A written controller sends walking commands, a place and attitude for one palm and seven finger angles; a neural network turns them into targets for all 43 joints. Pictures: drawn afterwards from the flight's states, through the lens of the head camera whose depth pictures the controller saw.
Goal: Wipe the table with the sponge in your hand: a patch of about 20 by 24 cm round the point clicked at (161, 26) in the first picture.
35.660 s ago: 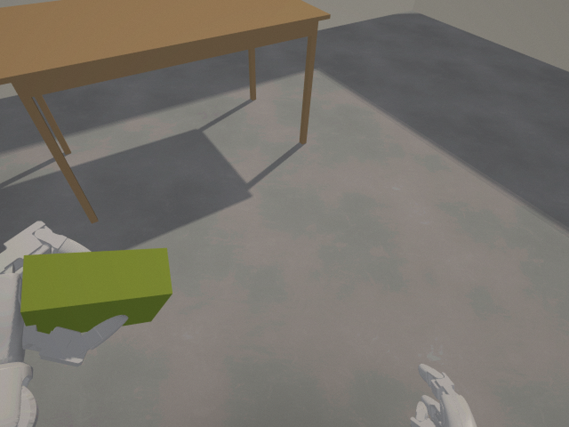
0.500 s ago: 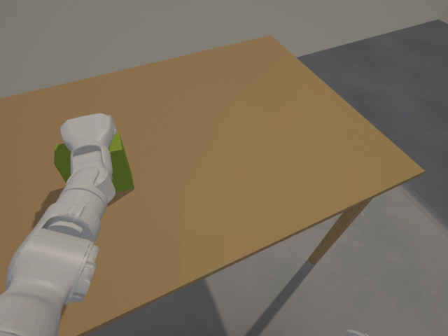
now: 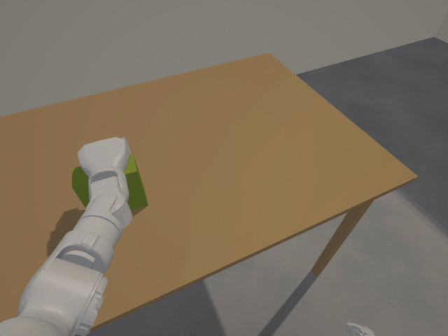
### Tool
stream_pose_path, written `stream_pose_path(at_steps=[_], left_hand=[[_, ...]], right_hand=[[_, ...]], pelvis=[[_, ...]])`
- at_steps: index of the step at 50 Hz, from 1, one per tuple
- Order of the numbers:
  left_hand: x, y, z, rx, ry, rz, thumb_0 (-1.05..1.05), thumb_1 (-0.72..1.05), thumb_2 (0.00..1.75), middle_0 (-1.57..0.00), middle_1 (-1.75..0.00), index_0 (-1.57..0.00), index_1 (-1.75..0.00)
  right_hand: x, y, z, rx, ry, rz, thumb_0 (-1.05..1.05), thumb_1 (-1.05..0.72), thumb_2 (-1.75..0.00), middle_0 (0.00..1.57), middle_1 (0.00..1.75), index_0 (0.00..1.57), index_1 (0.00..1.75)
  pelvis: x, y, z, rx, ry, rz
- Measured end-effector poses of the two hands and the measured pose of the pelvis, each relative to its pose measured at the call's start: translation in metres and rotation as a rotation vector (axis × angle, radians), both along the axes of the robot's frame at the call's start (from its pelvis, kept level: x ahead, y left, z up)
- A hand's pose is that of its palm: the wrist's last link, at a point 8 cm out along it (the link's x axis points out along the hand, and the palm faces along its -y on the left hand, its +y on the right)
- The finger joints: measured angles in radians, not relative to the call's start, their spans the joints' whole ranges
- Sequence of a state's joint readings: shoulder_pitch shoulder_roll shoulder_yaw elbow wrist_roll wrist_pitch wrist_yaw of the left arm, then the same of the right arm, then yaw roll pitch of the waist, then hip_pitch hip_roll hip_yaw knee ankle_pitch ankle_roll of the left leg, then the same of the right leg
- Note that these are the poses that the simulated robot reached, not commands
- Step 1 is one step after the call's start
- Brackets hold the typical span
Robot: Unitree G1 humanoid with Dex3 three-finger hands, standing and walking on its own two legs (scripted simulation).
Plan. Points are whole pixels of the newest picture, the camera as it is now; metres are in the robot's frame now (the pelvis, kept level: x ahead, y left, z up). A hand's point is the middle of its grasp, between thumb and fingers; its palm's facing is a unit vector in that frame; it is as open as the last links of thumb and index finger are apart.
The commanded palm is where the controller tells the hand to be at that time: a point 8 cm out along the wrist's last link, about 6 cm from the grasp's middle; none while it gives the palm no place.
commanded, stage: wipe back along the middle lane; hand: left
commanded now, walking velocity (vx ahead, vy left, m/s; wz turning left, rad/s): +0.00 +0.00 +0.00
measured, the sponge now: (115, 194) +0.40 +0.26 -0.01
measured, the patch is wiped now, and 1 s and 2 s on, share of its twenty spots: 0.70 0.75 0.75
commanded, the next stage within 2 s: slide across to the third lane in 1.22 s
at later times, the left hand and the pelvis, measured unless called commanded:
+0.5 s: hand (117, 185) +0.38 +0.23 +0.05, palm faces +0.00 -0.04 -1.00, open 9.6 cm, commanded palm +0.34 +0.21 +0.08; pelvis +0.01 +0.00 +0.00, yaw +0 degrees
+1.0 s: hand (126, 205) +0.34 +0.20 +0.05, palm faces +0.02 -0.07 -1.00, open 9.6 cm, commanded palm +0.29 +0.18 +0.09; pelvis +0.01 +0.00 +0.00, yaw +0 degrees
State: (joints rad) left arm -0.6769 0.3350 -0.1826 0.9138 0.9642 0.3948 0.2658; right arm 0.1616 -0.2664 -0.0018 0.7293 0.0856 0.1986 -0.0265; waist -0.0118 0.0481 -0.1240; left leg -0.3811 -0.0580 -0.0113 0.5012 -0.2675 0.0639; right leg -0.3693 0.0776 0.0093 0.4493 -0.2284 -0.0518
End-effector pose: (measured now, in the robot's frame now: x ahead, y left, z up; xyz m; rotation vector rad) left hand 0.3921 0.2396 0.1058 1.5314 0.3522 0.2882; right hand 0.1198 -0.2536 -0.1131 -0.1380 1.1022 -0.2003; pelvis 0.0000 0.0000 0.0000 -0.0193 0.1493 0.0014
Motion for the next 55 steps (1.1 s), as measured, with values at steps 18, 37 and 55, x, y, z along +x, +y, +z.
stream_pose_path(at_steps=[18,37,55], left_hand=[[-0.018,-0.009,-0.002,-0.014,-0.014,0.028,-0.01,-0.44,1.05,-0.75,-1.45,-0.74,-1.48],[-0.052,-0.027,-0.001,-0.027,-0.059,-0.003,0.01,-0.44,1.05,-0.74,-1.46,-0.74,-1.48],[-0.081,-0.044,-0.002,-0.052,-0.060,-0.002,0.02,-0.44,1.05,-0.73,-1.46,-0.75,-1.46]], right_hand=[[0.037,0.024,0.006,0.040,-0.063,0.060,0.00,-0.90,-0.90,0.20,0.30,0.20,0.30],[0.097,0.037,0.032,0.074,-0.210,0.136,0.01,-0.90,-0.90,0.19,0.30,0.20,0.30],[0.106,0.048,0.042,0.113,-0.265,0.188,0.01,-0.90,-0.90,0.19,0.30,0.20,0.30]], pelvis=[[0.003,0.003,0.001,0.002,-0.021,0.004],[0.013,0.006,0.001,0.005,-0.070,0.004],[0.003,-0.003,0.001,0.015,-0.106,-0.003]])
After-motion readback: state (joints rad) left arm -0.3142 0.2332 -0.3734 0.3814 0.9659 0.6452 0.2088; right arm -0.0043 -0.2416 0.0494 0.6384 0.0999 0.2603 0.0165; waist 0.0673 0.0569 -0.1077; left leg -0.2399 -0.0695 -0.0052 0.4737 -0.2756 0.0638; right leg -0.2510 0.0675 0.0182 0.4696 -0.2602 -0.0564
